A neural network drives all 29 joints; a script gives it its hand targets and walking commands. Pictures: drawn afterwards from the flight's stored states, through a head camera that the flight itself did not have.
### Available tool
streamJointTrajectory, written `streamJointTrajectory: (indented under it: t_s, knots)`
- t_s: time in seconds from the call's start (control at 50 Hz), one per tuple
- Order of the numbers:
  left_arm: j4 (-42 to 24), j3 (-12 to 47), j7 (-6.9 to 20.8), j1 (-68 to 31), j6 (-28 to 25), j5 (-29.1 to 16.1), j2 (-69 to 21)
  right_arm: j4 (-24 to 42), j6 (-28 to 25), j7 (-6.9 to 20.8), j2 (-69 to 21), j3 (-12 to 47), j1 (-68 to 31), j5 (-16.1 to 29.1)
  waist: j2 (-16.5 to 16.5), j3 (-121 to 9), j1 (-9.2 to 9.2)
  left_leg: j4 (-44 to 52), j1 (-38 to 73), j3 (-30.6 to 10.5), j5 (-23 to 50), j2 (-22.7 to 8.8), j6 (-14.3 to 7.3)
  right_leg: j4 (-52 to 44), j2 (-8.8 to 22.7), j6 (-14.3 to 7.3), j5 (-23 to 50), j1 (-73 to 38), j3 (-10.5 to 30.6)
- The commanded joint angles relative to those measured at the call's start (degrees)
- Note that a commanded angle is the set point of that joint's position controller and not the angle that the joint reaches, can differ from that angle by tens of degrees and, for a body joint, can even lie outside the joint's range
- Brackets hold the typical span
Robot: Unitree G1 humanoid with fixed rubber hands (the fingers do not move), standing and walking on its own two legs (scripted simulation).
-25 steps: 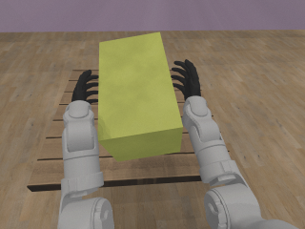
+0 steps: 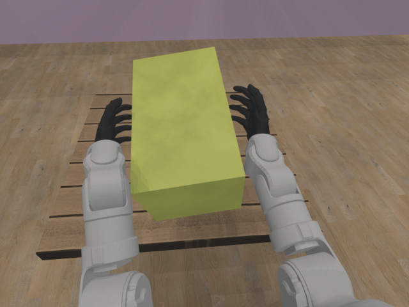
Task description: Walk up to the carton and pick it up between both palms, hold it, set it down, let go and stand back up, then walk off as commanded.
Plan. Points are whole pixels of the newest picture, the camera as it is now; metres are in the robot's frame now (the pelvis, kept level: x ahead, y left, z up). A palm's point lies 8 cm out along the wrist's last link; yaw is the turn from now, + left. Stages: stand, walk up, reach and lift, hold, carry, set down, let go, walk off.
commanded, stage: hold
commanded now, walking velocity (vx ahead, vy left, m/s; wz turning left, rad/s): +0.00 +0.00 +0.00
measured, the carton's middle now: (186, 132) +0.42 +0.00 +0.13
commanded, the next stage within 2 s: set down in 1.22 s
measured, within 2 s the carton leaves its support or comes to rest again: neither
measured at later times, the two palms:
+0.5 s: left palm (110, 137) +0.36 +0.13 +0.19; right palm (258, 123) +0.36 -0.14 +0.19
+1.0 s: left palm (105, 140) +0.35 +0.14 +0.19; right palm (256, 127) +0.35 -0.13 +0.19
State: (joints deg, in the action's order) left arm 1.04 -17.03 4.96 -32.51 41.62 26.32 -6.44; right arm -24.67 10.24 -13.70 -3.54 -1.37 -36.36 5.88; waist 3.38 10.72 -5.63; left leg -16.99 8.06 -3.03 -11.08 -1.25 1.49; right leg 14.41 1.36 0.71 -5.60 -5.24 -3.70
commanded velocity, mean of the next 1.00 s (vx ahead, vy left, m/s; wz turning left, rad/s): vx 0.00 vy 0.00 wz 0.00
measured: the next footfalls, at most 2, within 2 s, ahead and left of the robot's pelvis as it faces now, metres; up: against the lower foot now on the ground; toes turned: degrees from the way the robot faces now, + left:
none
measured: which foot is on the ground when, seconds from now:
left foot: down 0.00-1.00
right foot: down 0.00-1.00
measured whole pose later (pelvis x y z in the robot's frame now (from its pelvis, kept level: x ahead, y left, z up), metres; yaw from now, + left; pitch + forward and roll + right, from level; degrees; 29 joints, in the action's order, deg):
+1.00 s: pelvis +0.00 +0.01 +0.00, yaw +0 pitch -14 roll +0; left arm 1.7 -17.4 4.9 -33.4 42.4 27.4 -7.2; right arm -26.2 10.5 -12.2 -3.4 -2.9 -37.6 5.0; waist 3.0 9.7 -5.5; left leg -16.8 8.2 -2.5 -10.9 -0.8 1.1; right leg 14.3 1.9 1.0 -5.2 -5.2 -3.3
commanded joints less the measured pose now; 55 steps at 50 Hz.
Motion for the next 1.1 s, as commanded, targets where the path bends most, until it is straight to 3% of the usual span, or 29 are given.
streamJointTrajectory:
  t_s: [0.0,0.02,0.16,0.22,0.3,0.32,0.34,0.4,0.42,0.46,0.48,0.5,0.52,0.54,0.56,0.58,0.62,0.64,0.7,0.8,0.84,0.86,0.88,0.9,0.94,0.98,1.02,1.04,1.08]
  knots:
    - [-6.5,23.2,8.2,-32.2,-4.3,-9.6,-22.7,8.1,-1.2,8.8,-23.4,18.5,-29.1,2.2,-6.0,-21.1,-1.03,3.6,-7.0,7.1,14.0,3.3,1.5,0.1,-3.8,0.3,4.2,-12.2,-4.9]
    - [-6.4,22.2,8.3,-31.4,-4.3,-9.7,-21.6,8.8,-1.2,8.4,-24.6,19.8,-29.1,2.0,-3.0,-21.7,-0.45,3.3,-7.9,7.3,12.6,3.7,0.6,0.0,-3.3,1.0,5.0,-13.2,-4.8]
    - [-3.6,21.5,7.9,-34.1,-4.4,-8.4,-22.0,3.2,-0.9,9.7,-22.6,15.5,-29.0,-0.5,-5.0,-18.9,-0.77,5.3,-10.6,7.4,4.9,3.2,0.3,-0.1,-3.1,0.2,-0.2,-11.5,-4.7]
    - [-2.7,21.5,8.1,-33.5,-4.4,-8.8,-21.7,1.4,-0.8,9.6,-23.4,15.2,-28.6,-0.2,-4.7,-19.6,-1.54,5.0,-9.9,6.9,6.9,3.1,0.3,0.3,-3.6,0.4,1.2,-11.2,-4.7]
    - [-5.2,21.2,7.8,-31.2,-5.0,-9.2,-21.9,7.8,-2.5,9.2,-25.0,19.3,-32.1,2.1,-3.3,-25.8,1.17,2.9,-7.0,7.6,14.6,3.9,0.0,1.0,-3.8,1.0,7.1,-13.9,-4.9]
    - [-1.6,20.6,8.1,-32.4,-4.6,-8.3,-21.4,3.9,-1.5,9.0,-24.5,17.5,-29.8,0.7,-3.7,-20.0,-0.42,3.8,-8.6,7.7,11.6,3.9,0.0,0.3,-2.8,1.5,5.0,-12.2,-4.5]
    - [-5.4,21.4,7.7,-32.5,-5.5,-9.1,-23.2,8.2,-2.6,8.9,-26.3,20.2,-32.5,2.3,-3.3,-24.7,1.08,2.5,-7.1,7.4,14.9,3.9,-0.2,1.5,-3.5,1.1,7.3,-13.5,-4.8]
    - [-0.7,18.2,8.5,-30.1,-4.2,-7.3,-20.4,3.5,-1.0,8.4,-24.4,17.2,-29.5,0.0,-1.5,-17.8,0.83,4.3,-9.8,8.1,8.4,4.0,-1.2,-0.3,-2.9,1.6,2.9,-12.2,-4.5]
    - [-2.9,17.9,8.9,-29.6,-4.3,-8.1,-20.4,5.3,-1.2,8.1,-25.2,18.8,-28.8,0.6,-0.4,-20.4,0.87,3.7,-7.6,8.2,11.5,3.9,-1.5,0.2,-2.5,2.0,6.9,-12.7,-4.5]
    - [-4.8,19.2,8.8,-29.1,-4.5,-8.1,-19.4,9.2,-1.3,7.8,-25.6,20.8,-29.2,2.0,-1.2,-22.9,0.77,2.5,-7.4,8.1,13.4,4.1,-1.5,0.9,-2.3,2.4,10.1,-14.2,-4.1]
    - [-2.9,18.9,9.0,-29.8,-4.2,-8.0,-19.9,4.3,-0.2,8.0,-24.5,19.8,-27.8,1.8,-1.7,-19.5,0.33,3.2,-7.7,7.6,12.7,4.1,-0.8,0.5,-2.9,2.1,7.2,-12.6,-4.3]
    - [-2.3,17.6,9.0,-29.6,-3.8,-7.0,-19.4,5.4,-0.6,8.0,-24.4,18.7,-30.0,1.7,-2.0,-18.7,1.62,3.6,-7.6,8.0,11.1,4.1,-1.0,0.1,-2.6,1.8,5.7,-11.8,-4.1]
    - [-0.4,17.2,9.9,-29.6,-3.6,-7.0,-19.0,1.6,0.3,7.8,-24.3,16.8,-25.5,0.0,-1.4,-16.1,-0.19,4.5,-8.8,8.2,8.6,4.1,-0.8,-0.8,-2.1,1.9,3.9,-11.8,-4.3]
    - [-5.2,20.1,9.5,-31.2,-4.0,-9.0,-20.5,6.3,-0.5,7.8,-25.3,18.5,-28.6,1.4,-2.6,-22.0,-0.08,3.7,-8.1,7.9,10.9,3.8,-0.7,0.8,-2.6,1.9,6.7,-13.7,-4.7]
    - [-6.3,22.8,9.1,-33.3,-4.1,-10.2,-22.1,7.3,-0.7,7.8,-24.3,18.4,-28.6,1.3,-4.0,-23.5,-1.82,3.2,-7.5,7.5,12.3,3.7,0.2,0.7,-2.8,1.4,7.0,-13.7,-4.6]
    - [-7.7,23.7,8.5,-33.3,-5.0,-10.5,-22.1,8.9,-1.3,7.9,-24.9,19.8,-28.8,1.7,-4.6,-25.9,-1.29,2.2,-7.6,7.1,14.0,4.0,0.3,1.2,-2.9,1.3,9.1,-15.0,-4.4]
    - [-10.1,26.1,8.3,-33.8,-6.4,-11.9,-24.0,8.1,-2.0,7.6,-26.7,19.9,-27.2,2.0,-5.0,-26.6,-2.92,1.0,-4.9,7.3,17.7,3.9,1.3,0.8,-2.8,1.7,12.1,-13.8,-4.4]
    - [-7.4,24.2,8.0,-31.9,-5.7,-10.4,-22.0,8.4,-1.7,7.4,-25.7,21.2,-28.8,1.8,-3.7,-23.4,-1.24,1.5,-5.6,7.1,15.9,3.8,0.7,0.9,-2.7,1.9,10.5,-12.5,-4.6]
    - [-4.8,22.8,8.5,-32.0,-5.4,-9.9,-21.4,5.4,-0.4,7.3,-24.6,19.7,-25.6,0.9,-3.7,-21.2,-1.80,2.9,-6.7,7.2,12.7,4.1,0.4,-0.2,-2.4,2.0,7.5,-12.0,-4.8]
    - [-5.9,21.3,9.1,-26.8,-3.3,-8.8,-20.3,10.5,-0.6,7.4,-24.4,21.6,-27.8,2.3,-3.2,-21.8,-0.09,2.7,-6.7,7.5,14.4,4.0,0.0,0.2,-2.6,1.6,9.1,-13.9,-4.4]
    - [-5.6,23.2,8.9,-31.2,-3.2,-8.9,-22.3,6.7,-0.1,8.1,-22.7,18.9,-27.7,1.6,-5.6,-18.4,-1.18,3.6,-7.8,7.2,11.7,3.6,1.0,-0.4,-3.1,0.7,4.0,-11.3,-4.7]
    - [-6.7,21.8,8.8,-29.4,-3.4,-8.2,-22.3,8.2,-0.4,8.3,-23.1,20.2,-27.9,3.1,-5.3,-19.0,0.01,3.6,-6.9,7.2,14.2,3.6,0.8,0.3,-4.0,0.5,5.2,-11.8,-5.0]
    - [-4.0,21.3,8.8,-30.2,-3.0,-8.2,-21.8,4.5,0.2,8.6,-23.0,17.8,-27.4,1.2,-4.5,-16.7,-0.74,4.4,-8.4,7.3,10.0,3.4,0.7,-0.7,-3.3,0.1,2.0,-10.8,-4.7]
    - [-5.0,20.6,8.4,-31.2,-3.4,-7.8,-21.5,6.4,-0.5,9.0,-23.1,18.3,-29.4,1.4,-3.6,-17.8,0.49,4.2,-8.9,7.5,8.4,3.3,0.1,-0.2,-3.2,0.6,0.4,-10.6,-4.8]
    - [-3.4,19.9,8.4,-32.4,-3.0,-7.2,-22.3,3.5,-0.3,9.9,-22.6,16.2,-28.4,0.7,-5.0,-16.8,0.27,5.4,-10.5,7.6,6.5,2.9,0.6,-0.3,-3.3,0.0,-0.9,-10.7,-4.8]
    - [-3.8,19.2,8.2,-34.2,-3.9,-8.0,-21.6,4.8,-0.8,10.1,-23.4,16.0,-30.5,0.0,-2.0,-17.9,0.35,5.6,-11.4,7.5,5.8,2.8,-0.5,0.1,-3.3,0.7,-0.7,-11.0,-5.1]
    - [-4.2,22.1,7.8,-33.3,-4.0,-9.1,-23.4,5.1,-1.8,10.2,-22.8,15.5,-29.6,0.4,-4.9,-19.5,-2.13,4.8,-10.1,6.3,9.6,2.2,1.0,0.7,-4.2,0.4,1.8,-12.2,-5.3]
    - [-0.3,18.8,8.0,-31.6,-3.6,-7.5,-22.2,3.4,-1.4,10.2,-22.4,14.8,-30.6,0.0,-3.0,-17.3,-0.68,5.0,-8.9,7.0,8.0,2.9,0.3,-0.5,-3.8,0.3,-0.9,-9.7,-5.0]
    - [-2.0,19.3,7.6,-32.4,-4.3,-7.8,-21.9,6.4,-2.3,10.3,-24.1,16.8,-32.9,0.6,-3.1,-20.2,1.26,4.9,-10.4,7.1,6.3,3.3,-0.6,0.1,-3.5,0.5,-0.9,-10.4,-4.9]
